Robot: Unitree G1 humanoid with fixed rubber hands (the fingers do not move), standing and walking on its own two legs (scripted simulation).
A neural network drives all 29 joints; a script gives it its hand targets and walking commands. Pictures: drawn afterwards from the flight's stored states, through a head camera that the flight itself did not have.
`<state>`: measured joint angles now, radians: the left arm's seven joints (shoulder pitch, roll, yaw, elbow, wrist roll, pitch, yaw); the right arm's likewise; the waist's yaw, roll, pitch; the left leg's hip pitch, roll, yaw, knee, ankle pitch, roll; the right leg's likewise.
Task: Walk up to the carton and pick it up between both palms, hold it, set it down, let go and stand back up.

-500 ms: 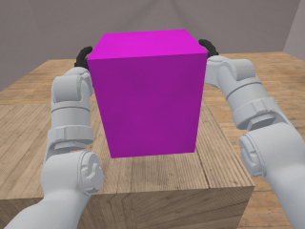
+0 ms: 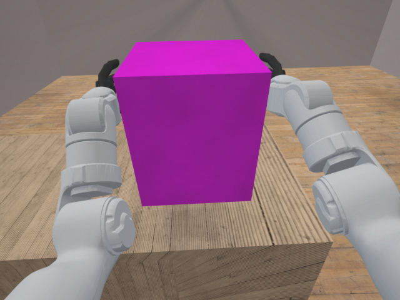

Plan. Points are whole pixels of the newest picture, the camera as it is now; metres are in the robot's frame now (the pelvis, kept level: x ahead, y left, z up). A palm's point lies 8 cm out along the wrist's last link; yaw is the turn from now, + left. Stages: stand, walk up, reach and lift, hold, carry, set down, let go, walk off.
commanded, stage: hold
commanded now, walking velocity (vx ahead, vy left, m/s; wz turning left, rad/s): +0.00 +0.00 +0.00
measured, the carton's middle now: (193, 121) +0.38 +0.00 +0.26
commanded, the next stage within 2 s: none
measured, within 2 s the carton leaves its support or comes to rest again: neither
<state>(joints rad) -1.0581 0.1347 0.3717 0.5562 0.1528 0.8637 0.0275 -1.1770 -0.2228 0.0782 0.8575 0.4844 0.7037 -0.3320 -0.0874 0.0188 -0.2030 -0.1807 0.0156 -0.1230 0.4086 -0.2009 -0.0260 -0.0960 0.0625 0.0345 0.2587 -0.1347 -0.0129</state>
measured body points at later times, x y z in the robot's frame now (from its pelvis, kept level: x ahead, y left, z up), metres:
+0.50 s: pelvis +0.00 +0.00 +0.00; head -0.09 +0.02 +0.44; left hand +0.39 +0.15 +0.32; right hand +0.38 -0.15 +0.32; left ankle +0.01 +0.13 -0.75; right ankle +0.00 -0.12 -0.75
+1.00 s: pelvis +0.00 +0.00 +0.00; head -0.10 +0.01 +0.44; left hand +0.39 +0.15 +0.32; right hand +0.38 -0.15 +0.32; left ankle +0.01 +0.13 -0.75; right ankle +0.00 -0.12 -0.75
